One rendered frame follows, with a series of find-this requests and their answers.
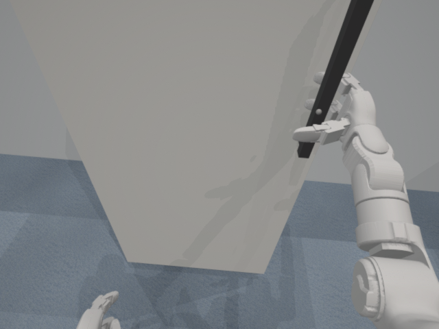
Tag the robot right forearm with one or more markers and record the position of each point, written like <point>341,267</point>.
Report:
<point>385,227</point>

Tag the robot right upper arm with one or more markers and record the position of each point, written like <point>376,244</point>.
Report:
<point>395,293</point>

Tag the fridge door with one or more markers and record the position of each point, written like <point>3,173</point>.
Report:
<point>183,112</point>

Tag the right robot hand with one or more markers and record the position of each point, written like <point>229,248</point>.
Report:
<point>358,109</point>

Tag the handle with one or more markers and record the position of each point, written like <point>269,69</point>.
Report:
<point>351,28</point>

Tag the left robot hand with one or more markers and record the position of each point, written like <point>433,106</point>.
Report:
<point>93,317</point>

